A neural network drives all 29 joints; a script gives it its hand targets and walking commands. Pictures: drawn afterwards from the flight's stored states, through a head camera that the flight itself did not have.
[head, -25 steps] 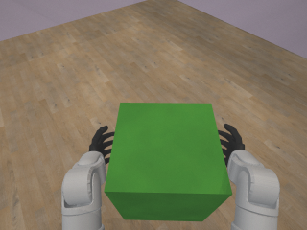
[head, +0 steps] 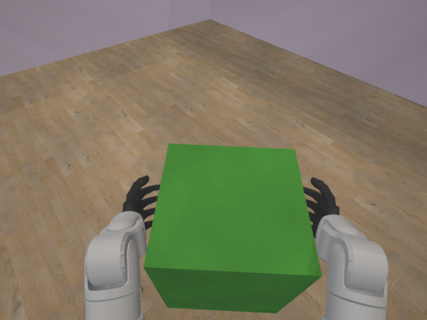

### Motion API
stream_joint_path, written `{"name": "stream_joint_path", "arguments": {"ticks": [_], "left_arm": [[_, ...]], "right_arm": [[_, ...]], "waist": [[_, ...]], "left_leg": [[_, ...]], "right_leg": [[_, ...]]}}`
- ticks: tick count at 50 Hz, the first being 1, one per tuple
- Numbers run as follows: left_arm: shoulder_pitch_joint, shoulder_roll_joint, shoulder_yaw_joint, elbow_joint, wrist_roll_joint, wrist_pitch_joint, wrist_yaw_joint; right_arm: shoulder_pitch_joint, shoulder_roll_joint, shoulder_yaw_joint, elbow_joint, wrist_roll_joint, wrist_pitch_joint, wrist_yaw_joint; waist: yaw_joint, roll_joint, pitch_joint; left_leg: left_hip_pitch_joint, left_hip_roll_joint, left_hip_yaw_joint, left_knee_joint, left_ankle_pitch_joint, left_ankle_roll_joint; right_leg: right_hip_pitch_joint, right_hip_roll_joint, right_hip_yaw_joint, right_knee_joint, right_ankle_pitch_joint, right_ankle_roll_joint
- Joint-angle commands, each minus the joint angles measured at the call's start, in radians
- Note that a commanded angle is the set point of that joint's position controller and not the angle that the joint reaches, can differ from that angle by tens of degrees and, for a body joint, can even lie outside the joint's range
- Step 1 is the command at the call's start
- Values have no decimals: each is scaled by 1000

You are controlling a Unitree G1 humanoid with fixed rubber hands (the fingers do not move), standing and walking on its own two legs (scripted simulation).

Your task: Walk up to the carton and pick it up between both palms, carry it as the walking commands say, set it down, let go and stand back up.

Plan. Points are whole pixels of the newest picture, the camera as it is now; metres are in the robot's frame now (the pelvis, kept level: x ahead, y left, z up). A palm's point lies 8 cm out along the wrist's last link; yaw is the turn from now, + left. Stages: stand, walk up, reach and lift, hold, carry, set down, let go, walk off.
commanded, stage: carry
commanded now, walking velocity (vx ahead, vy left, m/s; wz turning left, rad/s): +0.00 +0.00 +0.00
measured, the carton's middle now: (226, 234) +0.28 +0.00 +0.02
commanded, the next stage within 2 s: none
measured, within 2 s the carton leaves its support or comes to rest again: neither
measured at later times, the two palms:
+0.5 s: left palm (128, 228) +0.24 +0.16 +0.10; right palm (326, 228) +0.25 -0.16 +0.11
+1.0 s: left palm (130, 227) +0.25 +0.16 +0.10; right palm (327, 228) +0.25 -0.16 +0.11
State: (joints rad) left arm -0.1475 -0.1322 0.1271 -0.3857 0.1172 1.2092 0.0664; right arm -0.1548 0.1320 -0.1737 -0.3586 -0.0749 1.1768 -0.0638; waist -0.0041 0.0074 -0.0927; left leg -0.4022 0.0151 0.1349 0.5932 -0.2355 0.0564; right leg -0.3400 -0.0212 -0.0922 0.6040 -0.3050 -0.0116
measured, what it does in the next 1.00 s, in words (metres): stands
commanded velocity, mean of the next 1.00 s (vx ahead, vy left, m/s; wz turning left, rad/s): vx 0.00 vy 0.00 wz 0.00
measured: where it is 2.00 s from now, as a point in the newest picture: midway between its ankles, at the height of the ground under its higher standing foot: outside the picture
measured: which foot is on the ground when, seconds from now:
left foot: down 0.00-1.00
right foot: down 0.00-1.00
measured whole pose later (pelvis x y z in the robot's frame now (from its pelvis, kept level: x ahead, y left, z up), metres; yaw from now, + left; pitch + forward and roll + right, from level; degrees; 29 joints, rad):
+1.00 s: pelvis -0.01 +0.00 +0.00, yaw +0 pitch +2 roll -1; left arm -0.15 -0.13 0.13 -0.35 0.12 1.19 0.07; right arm -0.15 0.13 -0.17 -0.33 -0.10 1.17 -0.05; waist 0.00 -0.01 -0.12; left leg -0.40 0.02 0.13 0.56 -0.20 0.07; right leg -0.34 -0.02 -0.09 0.57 -0.27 -0.01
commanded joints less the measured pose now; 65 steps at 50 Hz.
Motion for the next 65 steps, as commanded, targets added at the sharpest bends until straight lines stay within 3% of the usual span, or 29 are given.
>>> {"name": "stream_joint_path", "arguments": {"ticks": [1,7,9,10,11,16,24,26,30,31,36,37,38,39,40,41,45,46,47,48,49,51,52,54,57,60,61,63,65], "left_arm": [[-462,-819,-708,-9,-392,2,-241],[-457,-800,-700,19,-371,20,-234],[-466,-786,-691,28,-365,23,-233],[-494,-785,-698,8,-375,18,-231],[-489,-796,-701,0,-376,16,-233],[-465,-784,-686,27,-363,23,-229],[-469,-770,-673,20,-361,14,-225],[-479,-781,-690,2,-365,4,-220],[-439,-756,-647,48,-338,-11,-220],[-427,-753,-654,45,-338,-13,-218],[-406,-732,-615,117,-302,-35,-216],[-430,-748,-661,43,-334,-35,-217],[-419,-729,-615,121,-294,-48,-213],[-445,-751,-673,22,-343,-46,-213],[-443,-735,-655,35,-328,-46,-209],[-481,-759,-693,-12,-360,-42,-212],[-452,-746,-662,37,-338,-41,-211],[-393,-708,-591,156,-276,-55,-209],[-427,-725,-642,65,-317,-48,-208],[-382,-682,-563,191,-252,-67,-205],[-419,-709,-617,98,-290,-73,-205],[-451,-719,-622,86,-296,-79,-205],[-473,-727,-673,-12,-341,-70,-201],[-442,-706,-630,67,-307,-77,-199],[-448,-716,-639,40,-318,-67,-197],[-375,-668,-546,201,-243,-94,-200],[-432,-706,-607,95,-290,-96,-200],[-446,-702,-619,69,-293,-99,-197],[-422,-690,-567,160,-253,-119,-197]], "right_arm": [[-456,769,767,-36,340,51,252],[-493,757,753,-23,340,64,255],[-489,747,750,-4,336,68,256],[-497,745,739,-3,333,63,256],[-521,764,757,-31,345,60,255],[-509,753,748,-17,338,65,248],[-507,733,728,-14,334,55,238],[-502,748,729,-16,339,45,239],[-462,712,706,17,309,30,231],[-459,709,706,18,312,28,232],[-451,691,669,70,271,6,230],[-443,719,707,22,299,8,233],[-438,693,657,100,265,-6,234],[-448,707,706,9,302,-4,232],[-433,712,695,47,294,-1,232],[-481,725,733,-27,328,0,231],[-470,710,711,14,307,-1,225],[-458,657,646,90,252,-19,222],[-453,689,697,34,290,-8,221],[-403,644,610,173,224,-24,221],[-444,673,663,70,261,-29,222],[-472,694,668,74,271,-35,223],[-469,692,716,-13,307,-26,219],[-461,669,674,49,281,-36,217],[-476,683,696,16,294,-27,213],[-435,631,615,147,221,-56,209],[-450,667,659,73,258,-54,211],[-473,678,680,51,277,-54,215],[-443,652,610,148,221,-75,210]], "waist": [[-7,1,-199],[-6,58,-160],[-5,21,-158],[-8,43,-174],[-5,0,-159],[-6,13,-173],[-8,-5,-223],[-5,35,-239],[-6,-16,-262],[-5,26,-256],[-6,13,-219],[-5,17,-217],[-5,45,-227],[-5,46,-225],[-6,33,-225],[-5,22,-224],[-5,-5,-214],[-5,2,-221],[-6,-12,-213],[-6,20,-237],[-6,2,-220],[-6,13,-235],[-5,24,-215],[-4,35,-230],[-6,0,-214],[-5,-15,-241],[-5,-2,-248],[-4,-1,-215],[-4,7,-218]], "left_leg": [[115,162,-213,-248,-48,-5],[35,145,-212,-312,-211,-8],[34,143,-215,-302,-201,-6],[40,147,-221,-318,-234,-9],[33,140,-208,-299,-195,-7],[72,135,-201,-281,-175,-8],[129,130,-178,-211,55,-4],[148,142,-187,-206,101,5],[161,144,-187,-181,171,1],[161,144,-191,-181,169,4],[122,149,-209,-238,-28,5],[125,154,-210,-240,-18,8],[133,152,-203,-247,-19,6],[137,156,-210,-250,-17,11],[138,158,-214,-254,-5,6],[135,161,-218,-248,11,7],[123,140,-183,-212,48,-1],[135,138,-184,-211,37,-1],[136,140,-183,-202,41,3],[149,144,-196,-214,31,2],[130,137,-201,-219,24,4],[153,146,-200,-221,21,4],[136,143,-200,-227,21,1],[145,142,-193,-226,13,5],[130,145,-194,-221,22,1],[156,128,-180,-191,69,-4],[156,125,-175,-188,87,-3],[139,135,-193,-212,52,3],[148,135,-187,-208,63,4]], "right_leg": [[53,-73,78,-148,-8,-16],[77,-57,72,-159,-37,-21],[80,-57,71,-172,-36,-29],[72,-48,68,-166,-53,-26],[75,-60,75,-182,-42,-24],[52,-64,84,-197,-41,-28],[67,-91,91,-168,96,-23],[57,-86,82,-151,96,-21],[72,-88,79,-149,125,-26],[55,-89,84,-138,105,-24],[35,-78,77,-155,33,-24],[45,-77,75,-151,39,-24],[40,-77,80,-148,47,-28],[26,-76,83,-145,43,-29],[37,-71,70,-142,39,-22],[44,-67,72,-136,41,-23],[43,-83,77,-166,82,-26],[26,-86,80,-167,67,-25],[35,-89,83,-176,72,-26],[40,-87,88,-162,71,-30],[45,-86,79,-160,55,-28],[41,-82,78,-159,55,-28],[30,-80,80,-154,45,-30],[44,-79,81,-156,62,-32],[46,-82,77,-165,71,-26],[53,-98,84,-176,92,-29],[58,-94,82,-166,95,-33],[39,-90,83,-165,59,-29],[45,-84,76,-163,76,-26]]}}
